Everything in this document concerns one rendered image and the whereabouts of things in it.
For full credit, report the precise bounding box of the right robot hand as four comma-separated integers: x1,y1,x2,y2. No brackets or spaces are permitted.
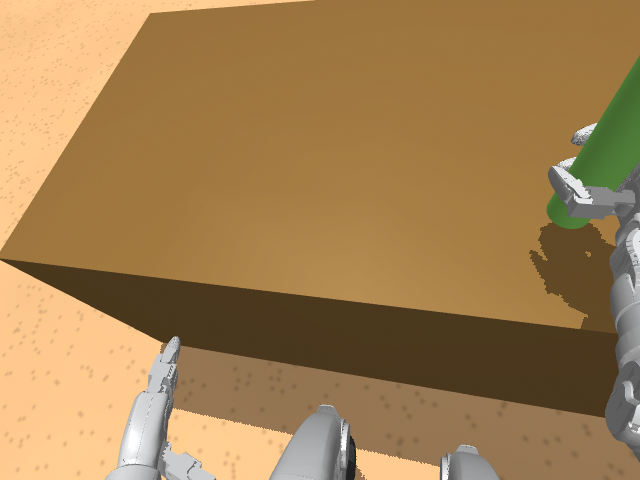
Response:
548,123,640,226

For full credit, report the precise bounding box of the left robot arm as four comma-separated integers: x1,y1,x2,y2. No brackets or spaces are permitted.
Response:
105,464,161,480

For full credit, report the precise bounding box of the can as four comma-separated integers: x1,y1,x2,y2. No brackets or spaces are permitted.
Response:
546,55,640,229

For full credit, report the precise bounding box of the right robot arm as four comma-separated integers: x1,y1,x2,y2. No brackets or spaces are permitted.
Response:
605,212,640,463

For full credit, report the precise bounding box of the left robot hand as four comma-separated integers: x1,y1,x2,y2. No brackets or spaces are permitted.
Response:
117,336,216,480

